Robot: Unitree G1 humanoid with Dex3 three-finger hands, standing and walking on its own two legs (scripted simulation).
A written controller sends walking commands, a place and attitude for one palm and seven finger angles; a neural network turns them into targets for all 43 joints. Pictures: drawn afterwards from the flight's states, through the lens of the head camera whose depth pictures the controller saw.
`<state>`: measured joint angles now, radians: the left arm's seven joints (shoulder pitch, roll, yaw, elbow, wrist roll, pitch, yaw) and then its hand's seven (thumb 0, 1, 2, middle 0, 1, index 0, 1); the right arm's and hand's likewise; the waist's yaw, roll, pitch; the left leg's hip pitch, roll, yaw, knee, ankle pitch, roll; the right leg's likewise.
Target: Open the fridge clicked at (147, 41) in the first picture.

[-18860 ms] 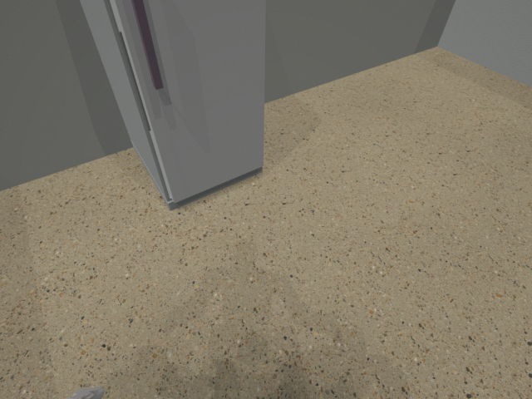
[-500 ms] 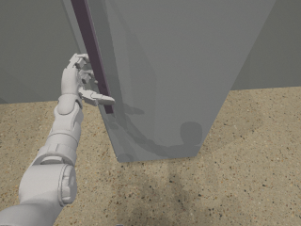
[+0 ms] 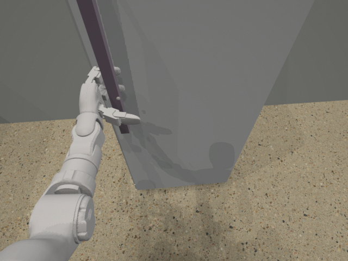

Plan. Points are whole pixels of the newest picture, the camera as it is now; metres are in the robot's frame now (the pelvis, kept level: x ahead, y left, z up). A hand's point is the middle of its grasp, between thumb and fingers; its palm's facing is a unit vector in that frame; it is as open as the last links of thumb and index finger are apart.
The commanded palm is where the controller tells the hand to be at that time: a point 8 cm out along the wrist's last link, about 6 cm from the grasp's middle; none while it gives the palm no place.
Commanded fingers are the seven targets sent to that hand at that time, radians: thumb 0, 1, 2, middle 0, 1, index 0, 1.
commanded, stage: slide the fingers in behind the handle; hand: left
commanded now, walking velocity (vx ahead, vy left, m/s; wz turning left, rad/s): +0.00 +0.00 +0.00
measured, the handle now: (106, 57) +0.52 +0.14 +0.20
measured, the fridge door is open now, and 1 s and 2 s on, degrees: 0 0 0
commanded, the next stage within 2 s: grip the handle and tug to test in 0.62 s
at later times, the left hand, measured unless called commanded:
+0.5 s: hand (121, 98) +0.46 +0.11 +0.12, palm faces +0.06 -1.00 -0.01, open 14.1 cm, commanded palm +0.44 +0.16 +0.12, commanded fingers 0.00 -0.50 0.30 -0.30 -1.20 -0.30 -1.20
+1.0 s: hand (120, 98) +0.46 +0.12 +0.12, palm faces +0.06 -1.00 +0.00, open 12.3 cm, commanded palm +0.43 +0.16 +0.12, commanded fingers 0.00 0.20 0.60 -0.38 -1.30 -0.38 -1.30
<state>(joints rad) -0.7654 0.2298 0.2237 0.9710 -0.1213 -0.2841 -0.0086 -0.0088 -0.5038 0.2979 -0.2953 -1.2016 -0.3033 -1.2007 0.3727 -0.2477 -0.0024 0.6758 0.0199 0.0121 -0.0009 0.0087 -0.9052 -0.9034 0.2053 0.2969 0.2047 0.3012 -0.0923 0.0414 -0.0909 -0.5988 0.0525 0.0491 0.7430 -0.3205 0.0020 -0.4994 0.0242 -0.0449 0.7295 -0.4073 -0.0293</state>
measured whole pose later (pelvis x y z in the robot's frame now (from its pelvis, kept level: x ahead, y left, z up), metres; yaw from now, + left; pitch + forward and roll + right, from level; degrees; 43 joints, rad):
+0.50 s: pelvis -0.01 +0.00 +0.00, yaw +1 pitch +10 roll -1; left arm -0.82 0.21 0.18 1.03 -0.11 -0.31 0.04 -0.01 -0.50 0.30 -0.29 -1.20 -0.27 -1.20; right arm 0.36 -0.25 0.00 0.69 0.01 -0.01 0.00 0.01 -0.91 -0.90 0.20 0.30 0.20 0.30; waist -0.09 0.04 -0.09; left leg -0.62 0.04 0.04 0.75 -0.32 0.00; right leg -0.51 0.02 -0.06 0.74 -0.41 -0.03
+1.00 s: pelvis +0.00 +0.00 +0.00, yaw +0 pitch +10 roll -1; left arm -0.77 0.21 0.19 0.96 -0.12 -0.29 0.04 -0.01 -0.22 0.42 -0.31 -1.24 -0.30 -1.24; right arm 0.36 -0.25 -0.01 0.68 0.02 0.00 0.01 0.01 -0.91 -0.90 0.20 0.30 0.20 0.30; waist -0.09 0.04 -0.09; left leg -0.60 0.05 0.05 0.74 -0.32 0.01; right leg -0.50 0.02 -0.04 0.73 -0.41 -0.03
